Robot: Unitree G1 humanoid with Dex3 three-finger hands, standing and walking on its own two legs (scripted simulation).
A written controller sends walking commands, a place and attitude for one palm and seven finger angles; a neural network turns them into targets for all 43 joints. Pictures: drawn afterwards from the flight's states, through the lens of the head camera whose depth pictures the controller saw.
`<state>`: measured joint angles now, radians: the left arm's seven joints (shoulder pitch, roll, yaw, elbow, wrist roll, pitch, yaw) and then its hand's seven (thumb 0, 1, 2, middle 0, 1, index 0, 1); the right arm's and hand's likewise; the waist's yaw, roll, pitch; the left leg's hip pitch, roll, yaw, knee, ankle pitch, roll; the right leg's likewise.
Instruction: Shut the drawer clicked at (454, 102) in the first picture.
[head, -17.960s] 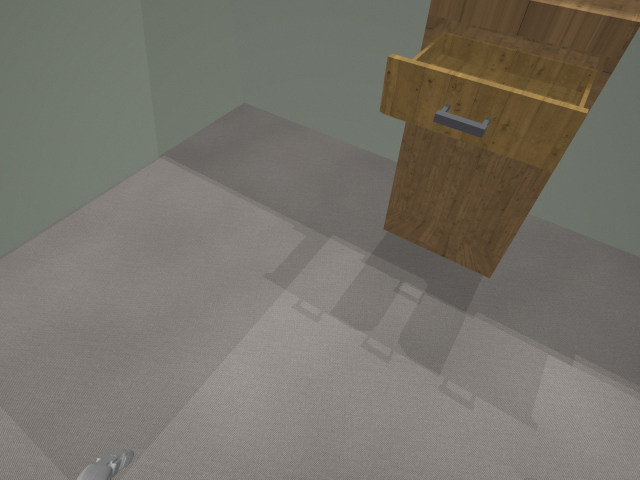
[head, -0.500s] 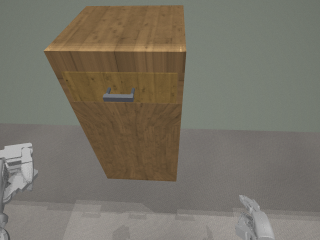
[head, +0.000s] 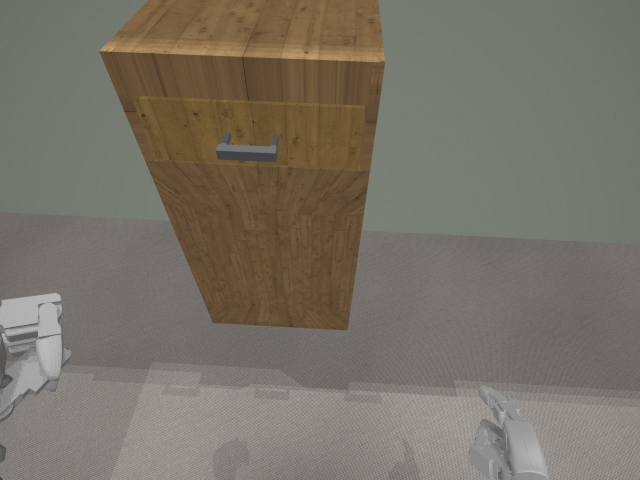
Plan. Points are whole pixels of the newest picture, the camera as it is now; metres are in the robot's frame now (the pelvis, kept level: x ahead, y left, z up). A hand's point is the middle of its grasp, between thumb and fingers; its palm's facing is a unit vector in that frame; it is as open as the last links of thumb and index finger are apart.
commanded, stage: step back with the hand held close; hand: left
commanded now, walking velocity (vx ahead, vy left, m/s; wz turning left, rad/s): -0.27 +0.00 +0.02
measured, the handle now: (249, 146) +0.67 +0.19 +0.03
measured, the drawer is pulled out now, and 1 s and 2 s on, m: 0.00 0.00 0.00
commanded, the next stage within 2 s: stop stepping back and stand still in 0.50 s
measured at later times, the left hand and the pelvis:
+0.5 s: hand (51, 447) +0.12 +0.21 +0.16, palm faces +0.21 -0.84 -0.50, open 3.2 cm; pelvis -0.09 -0.01 +0.00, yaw -1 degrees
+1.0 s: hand out of the picture +0.03 +0.25 +0.19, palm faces +0.26 -0.87 -0.42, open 3.2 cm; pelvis -0.16 +0.03 +0.02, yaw -2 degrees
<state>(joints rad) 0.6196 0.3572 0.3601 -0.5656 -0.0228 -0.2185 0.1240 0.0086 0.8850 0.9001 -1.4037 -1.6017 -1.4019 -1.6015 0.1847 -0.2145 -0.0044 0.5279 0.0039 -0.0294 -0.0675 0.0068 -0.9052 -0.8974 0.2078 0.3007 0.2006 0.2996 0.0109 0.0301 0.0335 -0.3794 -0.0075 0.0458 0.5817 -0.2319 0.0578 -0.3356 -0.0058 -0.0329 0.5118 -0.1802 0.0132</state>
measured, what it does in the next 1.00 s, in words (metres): walks backwards: right foot, then left foot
